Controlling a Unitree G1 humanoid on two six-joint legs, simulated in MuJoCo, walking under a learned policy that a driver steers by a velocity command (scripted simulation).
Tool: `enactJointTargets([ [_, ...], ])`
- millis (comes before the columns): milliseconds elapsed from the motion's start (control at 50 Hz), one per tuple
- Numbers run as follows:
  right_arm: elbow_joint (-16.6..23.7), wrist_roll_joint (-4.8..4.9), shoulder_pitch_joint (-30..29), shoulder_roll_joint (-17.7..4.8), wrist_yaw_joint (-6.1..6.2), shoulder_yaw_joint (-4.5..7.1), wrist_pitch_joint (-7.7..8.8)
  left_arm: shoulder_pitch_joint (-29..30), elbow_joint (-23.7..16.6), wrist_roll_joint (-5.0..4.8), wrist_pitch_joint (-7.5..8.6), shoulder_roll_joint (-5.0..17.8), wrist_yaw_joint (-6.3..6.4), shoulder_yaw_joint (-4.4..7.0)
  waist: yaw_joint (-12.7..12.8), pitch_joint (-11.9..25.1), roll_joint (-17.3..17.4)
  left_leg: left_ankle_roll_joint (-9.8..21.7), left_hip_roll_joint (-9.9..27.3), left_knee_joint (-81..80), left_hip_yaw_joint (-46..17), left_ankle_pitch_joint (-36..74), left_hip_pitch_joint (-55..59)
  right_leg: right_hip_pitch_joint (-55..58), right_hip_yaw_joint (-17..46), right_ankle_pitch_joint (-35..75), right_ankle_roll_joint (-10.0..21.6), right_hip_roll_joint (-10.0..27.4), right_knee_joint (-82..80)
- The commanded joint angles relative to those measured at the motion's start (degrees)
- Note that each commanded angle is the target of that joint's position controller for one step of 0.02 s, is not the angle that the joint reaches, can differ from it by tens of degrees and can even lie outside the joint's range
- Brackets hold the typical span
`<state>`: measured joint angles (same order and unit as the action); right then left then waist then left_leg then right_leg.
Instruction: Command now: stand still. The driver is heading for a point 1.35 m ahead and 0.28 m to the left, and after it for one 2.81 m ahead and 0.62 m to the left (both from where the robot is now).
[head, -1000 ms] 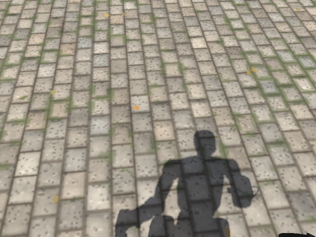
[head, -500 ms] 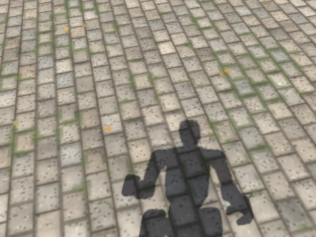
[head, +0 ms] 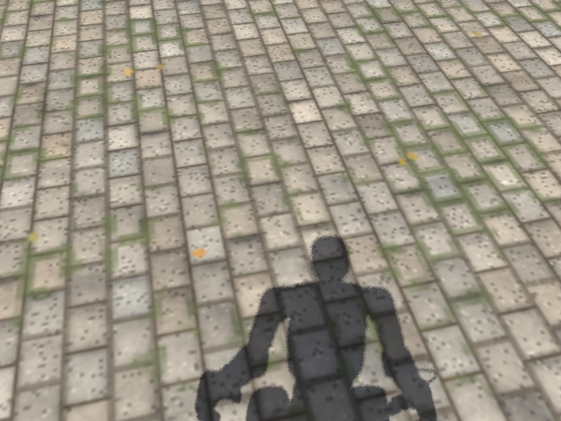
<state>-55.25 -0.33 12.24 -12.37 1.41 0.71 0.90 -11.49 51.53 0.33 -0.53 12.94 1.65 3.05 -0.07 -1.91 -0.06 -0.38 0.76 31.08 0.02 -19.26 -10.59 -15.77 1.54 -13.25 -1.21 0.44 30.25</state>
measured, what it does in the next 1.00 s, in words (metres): walks ahead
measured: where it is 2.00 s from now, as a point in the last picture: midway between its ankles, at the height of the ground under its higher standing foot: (241, 313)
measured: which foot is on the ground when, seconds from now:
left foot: down 0.00-0.60, up 0.62-1.00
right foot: down 0.00-1.00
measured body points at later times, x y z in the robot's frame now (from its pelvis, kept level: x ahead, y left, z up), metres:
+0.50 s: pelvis +0.02 +0.00 +0.00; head +0.02 -0.01 +0.45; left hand +0.07 +0.26 -0.15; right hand +0.02 -0.26 -0.15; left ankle -0.03 +0.12 -0.73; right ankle +0.02 -0.12 -0.71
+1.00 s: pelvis +0.22 -0.02 +0.00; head +0.24 -0.02 +0.45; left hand +0.11 +0.22 -0.14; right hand +0.45 -0.23 -0.10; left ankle +0.41 +0.12 -0.70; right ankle +0.05 -0.13 -0.73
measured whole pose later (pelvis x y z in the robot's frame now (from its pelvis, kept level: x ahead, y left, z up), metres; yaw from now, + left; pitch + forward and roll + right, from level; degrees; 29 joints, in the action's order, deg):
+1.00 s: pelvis +0.22 -0.02 +0.00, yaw +2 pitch +2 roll -1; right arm -49.9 1.9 -1.7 -13.2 -2.5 2.1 4.2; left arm -26.7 63.2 -0.2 4.9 11.7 1.0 1.6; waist 4.8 -1.4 1.5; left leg 3.4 3.4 33.9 2.6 1.2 -36.5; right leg 10.4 -4.3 -19.5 1.1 -1.5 7.5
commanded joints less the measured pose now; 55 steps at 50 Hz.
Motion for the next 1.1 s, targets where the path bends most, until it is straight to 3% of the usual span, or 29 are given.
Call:
enactJointTargets([
  [20, 1.0, 0.09, 1.6, -6.6, 0.14, 1.33, 0.37, 0.1, -1.0, -0.13, 0.38, 5.5, 0.5, 1.16, -0.3, 2.2, -0.1, 1.3, 1.9, -6.8, -1.9, 11.5, -4.3, 6.5, 1.3, 13.7, 1.8, 1.4, -2.6],
  [340, -3.5, 0.07, 3.5, -5.5, 0.37, 0.99, 0.13, 0.6, 7.0, -0.31, -0.25, 5.2, 1.16, 0.71, 0.0, 0.2, 0.5, 1.3, 1.0, -9.2, -1.1, 9.8, -3.7, 6.9, 0.6, 10.8, 1.2, 1.2, -4.5],
  [360, -4.3, 0.12, 4.8, -5.2, 0.45, 0.95, 0.04, -0.3, 7.9, -0.31, -0.3, 4.5, 1.15, 0.51, 0.0, 1.3, 0.9, 1.6, 0.7, -10.0, -0.9, 3.6, -3.2, 7.3, -0.5, 5.0, 1.3, 0.3, -4.2],
  [380, -4.5, 0.52, 5.4, -6.2, 0.61, 1.35, -0.18, -0.5, 8.4, -0.6, -0.36, 4.6, 1.17, 0.6, -0.3, 0.3, 2.1, 2.8, 0.8, -11.1, -1.8, -6.2, -3.9, 5.5, -2.5, -4.3, 1.4, -1.5, -2.1],
  [400, -4.2, 0.89, 5.5, -8.1, 0.81, 1.95, -0.35, -0.1, 8.4, -0.83, -0.22, 4.8, 1.14, 0.73, -0.6, -1.8, 4.4, 4.7, 2.6, -13.0, -4.8, -16.9, -4.9, 1.6, -4.3, -12.8, 1.7, -3.1, 0.8],
  [440, -3.9, 1.53, 7.7, -11.5, 0.97, 3.16, 0.2, 3.4, 6.7, -1.02, 1.28, 3.9, 0.57, 0.49, -2.3, -6.3, 10.0, 10.2, 12.1, -20.3, -17.7, -30.1, -4.4, -7.8, -5.9, -13.6, 2.2, -3.0, 10.7],
  [460, -3.9, 1.8, 7.9, -12.6, 1.01, 3.72, 0.81, 4.6, 6.0, -1.3, 2.29, 3.1, 0.04, 0.24, -2.6, -8.7, 11.1, 13.0, 16.8, -22.7, -23.7, -29.9, -5.4, -10.4, -3.8, -11.5, 3.1, -0.3, 15.1],
  [480, -3.6, 1.59, 7.4, -11.8, 0.94, 3.68, 1.5, 5.0, 5.7, -1.68, 3.17, 3.1, -0.48, 0.29, -2.1, -9.9, 10.5, 14.1, 18.7, -23.2, -25.6, -26.4, -4.2, -13.4, -2.3, -12.6, 4.0, 1.5, 17.5],
  [520, -2.7, 1.92, 5.3, -10.3, 0.5, 3.58, 2.31, 3.7, 5.7, -2.33, 4.54, 3.2, -1.33, 0.35, -0.4, -9.4, 9.0, 12.3, 17.4, -20.9, -21.5, -18.4, -1.7, -12.6, -1.8, -14.7, 5.6, 3.2, 11.7],
  [560, -1.6, 2.66, 1.8, -10.1, 0.02, 3.62, 2.12, -4.4, 9.6, -2.17, 5.19, 3.3, -1.66, 1.04, 3.7, -5.8, 6.8, 8.9, 11.0, -15.4, -11.9, -11.3, -8.7, 5.8, -6.6, -3.8, 5.5, -0.8, -1.5],
  [580, -1.2, 2.43, 1.5, -9.6, -0.12, 3.44, 2.18, -9.8, 11.9, -1.72, 5.02, 4.0, -1.67, 1.7, 5.4, -3.5, 4.6, 7.6, 7.9, -9.5, -8.2, -5.7, -12.2, 13.9, -6.1, -0.8, 4.7, -2.0, -2.7],
  [600, -0.3, 1.73, 0.2, -6.3, -0.42, 2.46, 2.54, -17.1, 13.3, -1.47, 5.09, 7.3, -1.44, 2.73, 8.1, -0.5, -5.9, 4.3, 2.5, 8.4, -1.0, 0.6, -18.5, 21.6, 7.8, -5.8, 7.3, 6.8, -9.3],
  [620, 2.3, 1.65, 0.3, -3.2, -0.18, 1.8, 3.52, -23.6, 13.9, -1.62, 5.54, 14.0, -2.0, 3.79, 8.6, 3.1, -19.9, 1.8, -4.2, 25.7, 2.0, -10.6, -30.3, 28.4, 34.0, -13.3, 16.1, 19.8, -19.7],
  [640, 2.8, 3.01, -0.9, -5.5, -0.25, 2.41, 4.25, -20.0, 13.4, -0.61, 6.57, 10.3, -2.27, 2.2, 6.4, 0.7, -12.8, 2.8, -1.3, 36.7, -4.5, -12.9, -35.0, 24.5, 40.5, -20.6, 18.7, 23.1, -21.7],
  [660, 3.1, 3.86, -1.6, -6.4, -0.75, 2.58, 4.91, -14.6, 11.5, -0.69, 7.28, 7.3, -2.33, 1.23, 4.3, -3.6, -8.1, 4.5, 1.8, 40.1, -5.9, -7.1, -38.4, 21.8, 34.3, -21.2, 16.8, 21.4, -21.6],
  [680, 2.5, 3.5, -1.1, -6.6, -1.0, 2.75, 5.31, -11.0, 10.2, -0.71, 7.57, 6.1, -2.59, 0.63, 2.9, -4.2, -5.8, 5.3, 4.0, 39.4, -4.9, -1.3, -38.2, 20.0, 27.4, -17.1, 14.5, 18.5, -21.9],
  [720, 2.2, 2.13, -1.8, -7.7, -1.26, 3.69, 5.46, -9.4, 9.4, -0.62, 7.28, 4.1, -2.8, -0.37, 1.7, -4.2, -4.4, 5.1, 6.3, 33.1, -3.7, 6.2, -34.6, 17.6, 16.5, -2.8, 11.1, 14.2, -22.6],
  [740, 2.0, 1.96, -1.8, -7.0, -1.62, 3.76, 5.21, -11.0, 9.8, -0.42, 6.93, 3.4, -2.59, -0.69, 1.8, -3.5, -5.1, 4.5, 6.5, 30.9, -2.5, 8.0, -32.9, 17.4, 12.8, 2.8, 10.5, 12.7, -22.7],
  [800, 3.9, 1.58, -6.6, -4.5, -2.03, 3.29, 4.32, -14.5, 10.3, -0.13, 6.28, 5.5, -1.47, -0.7, 2.5, -3.7, -3.9, 2.0, 5.9, 23.5, -0.1, 12.0, -33.9, 17.2, 7.8, 13.7, 11.5, 11.9, -23.4],
  [860, 6.8, 1.66, -14.4, -3.0, -2.35, 2.37, 4.21, -14.8, 9.6, -0.01, 5.88, 7.0, -0.69, -0.54, 3.9, -5.3, -4.0, 0.9, 4.3, 11.3, 1.5, 18.3, -30.6, 13.5, 4.3, 14.6, 11.3, 10.8, -25.1],
  [920, 8.3, 2.15, -18.5, -3.2, -3.21, 1.84, 4.0, -16.8, 10.2, -0.41, 5.94, 7.7, -0.4, -0.15, 4.6, -6.6, -4.7, 1.9, 3.2, 5.2, 3.0, 22.5, -27.4, 13.8, 0.2, 14.0, 11.1, 11.6, -26.7],
  [980, 10.0, 2.4, -20.9, -3.9, -4.45, 1.71, 4.09, -17.1, 10.6, -0.73, 5.68, 7.6, -0.37, 0.22, 3.7, -7.1, -4.2, 4.8, 2.8, 1.9, 2.4, 21.3, -27.0, 19.2, -3.0, 18.6, 9.9, 13.9, -24.6],
  [1020, 10.4, 2.19, -18.9, -5.6, -5.09, 2.44, 4.26, -15.4, 9.8, -0.48, 5.24, 9.0, -0.26, 0.8, 1.3, -3.9, -5.1, 7.1, 0.2, 1.9, 4.1, 17.2, -21.7, 22.7, -5.5, 36.4, 8.7, 14.7, -18.4],
  [1040, 9.7, 2.11, -15.2, -7.1, -5.18, 3.27, 4.16, -14.7, 9.4, -0.25, 4.84, 9.9, -0.13, 1.12, -1.0, -0.5, -6.4, 8.2, -1.8, 2.8, 5.4, 15.0, -16.4, 23.9, -6.5, 47.6, 8.0, 14.8, -12.5],
  [1060, 7.5, 2.18, -6.9, -9.2, -5.14, 4.64, 3.95, -13.5, 8.7, 0.14, 4.17, 10.2, 0.01, 1.22, -5.4, 4.4, -6.9, 9.6, -4.4, 2.5, 6.8, 14.3, -6.7, 22.8, -8.4, 55.4, 6.7, 13.5, -1.7],
  [1080, 5.0, 2.31, 2.2, -11.9, -4.72, 6.22, 3.46, -13.1, 7.6, 0.46, 3.94, 10.0, 0.19, 0.97, -9.3, 9.0, -5.7, 11.5, -3.7, 2.0, 3.3, 14.3, 7.7, 14.0, -9.3, 51.6, 4.8, 11.6, 11.9],
  [1100, 4.2, 1.4, 10.3, -17.6, -3.97, 7.63, 3.1, -17.1, 5.3, 1.15, 4.96, 5.1, -0.55, -0.6, -7.9, 17.6, 6.7, 19.7, 10.6, 0.3, -22.7, 6.3, 30.4, -9.0, -9.4, 25.1, 1.4, 4.3, 35.2],
])
Next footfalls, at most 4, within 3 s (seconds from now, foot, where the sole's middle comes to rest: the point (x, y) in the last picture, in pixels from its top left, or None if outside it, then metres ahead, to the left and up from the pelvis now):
1.08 left None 0.45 0.10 -0.77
1.58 right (301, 321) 0.77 -0.03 -0.77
2.08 left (174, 281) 0.90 0.33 -0.77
2.62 right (220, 187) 1.27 0.22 -0.77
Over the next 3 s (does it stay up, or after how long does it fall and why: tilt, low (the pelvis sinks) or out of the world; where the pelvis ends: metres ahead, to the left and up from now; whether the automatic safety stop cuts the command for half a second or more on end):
stays up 1.25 0.30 0.00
